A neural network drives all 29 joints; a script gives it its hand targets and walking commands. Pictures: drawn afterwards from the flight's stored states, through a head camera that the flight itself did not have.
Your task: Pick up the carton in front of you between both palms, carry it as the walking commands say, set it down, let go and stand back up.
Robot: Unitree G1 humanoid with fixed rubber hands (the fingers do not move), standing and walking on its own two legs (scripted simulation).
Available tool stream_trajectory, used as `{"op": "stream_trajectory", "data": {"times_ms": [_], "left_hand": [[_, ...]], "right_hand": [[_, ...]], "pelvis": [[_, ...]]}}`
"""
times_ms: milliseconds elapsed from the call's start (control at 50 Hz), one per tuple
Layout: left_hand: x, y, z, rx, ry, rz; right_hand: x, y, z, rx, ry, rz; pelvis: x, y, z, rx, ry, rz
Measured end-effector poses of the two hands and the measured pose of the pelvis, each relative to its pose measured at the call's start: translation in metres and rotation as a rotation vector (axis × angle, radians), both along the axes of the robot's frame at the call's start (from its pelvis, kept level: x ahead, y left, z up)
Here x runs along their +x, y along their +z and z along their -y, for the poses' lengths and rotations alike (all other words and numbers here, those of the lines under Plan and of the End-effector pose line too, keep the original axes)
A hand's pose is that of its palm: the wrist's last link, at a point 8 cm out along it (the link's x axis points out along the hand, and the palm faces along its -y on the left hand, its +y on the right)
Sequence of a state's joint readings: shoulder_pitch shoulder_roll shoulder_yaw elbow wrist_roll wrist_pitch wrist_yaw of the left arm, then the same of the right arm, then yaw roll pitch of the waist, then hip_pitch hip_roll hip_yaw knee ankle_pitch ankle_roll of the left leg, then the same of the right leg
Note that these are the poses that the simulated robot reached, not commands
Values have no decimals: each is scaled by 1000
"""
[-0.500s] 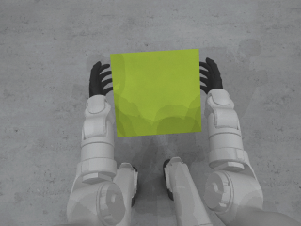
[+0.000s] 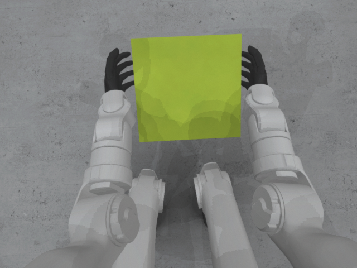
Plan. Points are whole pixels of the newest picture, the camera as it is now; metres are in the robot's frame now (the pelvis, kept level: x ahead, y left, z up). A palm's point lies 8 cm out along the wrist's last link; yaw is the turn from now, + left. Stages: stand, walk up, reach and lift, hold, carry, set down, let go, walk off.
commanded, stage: set down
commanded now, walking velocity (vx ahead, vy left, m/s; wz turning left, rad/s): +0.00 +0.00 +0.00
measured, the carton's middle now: (184, 90) +0.49 -0.04 -0.20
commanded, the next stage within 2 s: none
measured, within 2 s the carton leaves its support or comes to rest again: rests again in 1.30 s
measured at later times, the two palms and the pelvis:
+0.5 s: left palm (136, 99) +0.49 +0.09 -0.25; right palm (241, 98) +0.47 -0.20 -0.26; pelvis -0.02 +0.02 -0.11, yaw +1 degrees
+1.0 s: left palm (135, 98) +0.50 +0.10 -0.27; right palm (241, 95) +0.48 -0.20 -0.27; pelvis -0.02 +0.01 -0.13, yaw +1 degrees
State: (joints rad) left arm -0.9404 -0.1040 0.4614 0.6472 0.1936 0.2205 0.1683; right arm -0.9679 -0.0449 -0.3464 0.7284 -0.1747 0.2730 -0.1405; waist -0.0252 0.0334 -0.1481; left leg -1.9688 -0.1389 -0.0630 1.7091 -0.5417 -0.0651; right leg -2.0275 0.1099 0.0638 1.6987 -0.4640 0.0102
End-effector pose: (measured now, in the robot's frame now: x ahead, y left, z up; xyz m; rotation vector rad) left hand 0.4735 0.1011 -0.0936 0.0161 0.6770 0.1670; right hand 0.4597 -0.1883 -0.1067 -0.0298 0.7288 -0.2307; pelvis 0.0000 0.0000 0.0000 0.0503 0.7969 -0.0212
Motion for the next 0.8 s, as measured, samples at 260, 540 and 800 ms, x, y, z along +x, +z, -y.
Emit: {"op": "stream_trajectory", "data": {"times_ms": [260,540,800], "left_hand": [[6,-86,2,5,-6,-25],[19,-168,9,-11,-24,-53],[24,-171,6,-12,-44,-48]], "right_hand": [[1,-79,3,-8,18,-29],[12,-161,14,-2,40,-54],[19,-163,15,13,64,-59]], "pelvis": [[-16,-59,-15,-21,19,18],[-20,-113,-13,-17,47,77],[-14,-127,-7,-15,45,91]]}}
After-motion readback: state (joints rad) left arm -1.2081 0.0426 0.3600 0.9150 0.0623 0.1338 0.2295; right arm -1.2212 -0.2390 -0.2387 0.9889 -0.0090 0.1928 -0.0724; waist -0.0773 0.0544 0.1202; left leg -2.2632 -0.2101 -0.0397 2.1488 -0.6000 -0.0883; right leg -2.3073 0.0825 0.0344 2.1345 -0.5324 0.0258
